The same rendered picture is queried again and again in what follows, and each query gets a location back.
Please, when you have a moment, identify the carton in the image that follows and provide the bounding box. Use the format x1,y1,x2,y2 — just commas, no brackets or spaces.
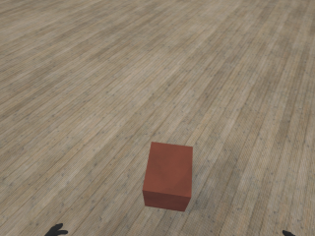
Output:
142,142,193,212

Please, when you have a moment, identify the robot left hand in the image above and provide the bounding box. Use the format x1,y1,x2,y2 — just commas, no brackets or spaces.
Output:
44,223,68,236

